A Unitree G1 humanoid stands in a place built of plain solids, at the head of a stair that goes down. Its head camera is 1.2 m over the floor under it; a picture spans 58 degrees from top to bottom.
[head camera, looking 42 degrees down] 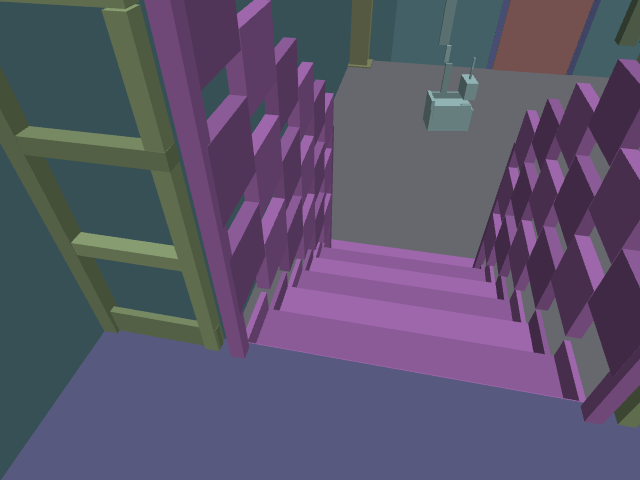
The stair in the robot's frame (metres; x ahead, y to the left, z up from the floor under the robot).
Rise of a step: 0.16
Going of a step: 0.27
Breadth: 1.12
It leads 12 degrees to the right of straight ahead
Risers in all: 7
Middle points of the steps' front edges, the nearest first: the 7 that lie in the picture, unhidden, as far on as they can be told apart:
0.73 -0.27 0.00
1.00 -0.32 -0.16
1.27 -0.38 -0.33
1.53 -0.43 -0.49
1.80 -0.49 -0.66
2.07 -0.54 -0.82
2.34 -0.60 -0.99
